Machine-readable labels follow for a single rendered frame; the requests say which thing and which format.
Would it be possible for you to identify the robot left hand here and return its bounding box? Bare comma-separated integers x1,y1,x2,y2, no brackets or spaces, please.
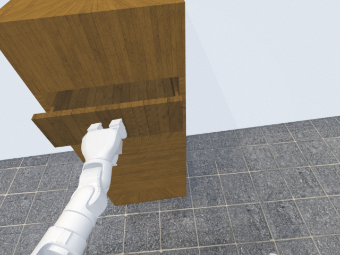
81,119,127,166

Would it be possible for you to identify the drawer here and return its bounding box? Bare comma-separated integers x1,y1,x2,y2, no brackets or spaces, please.
31,77,183,148

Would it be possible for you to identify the handle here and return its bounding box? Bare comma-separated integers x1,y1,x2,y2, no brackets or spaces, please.
115,139,123,155

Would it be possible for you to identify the cabinet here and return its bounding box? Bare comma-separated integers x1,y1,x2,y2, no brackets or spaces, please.
0,0,186,206

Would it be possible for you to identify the left robot forearm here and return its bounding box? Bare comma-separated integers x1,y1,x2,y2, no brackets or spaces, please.
31,158,112,255

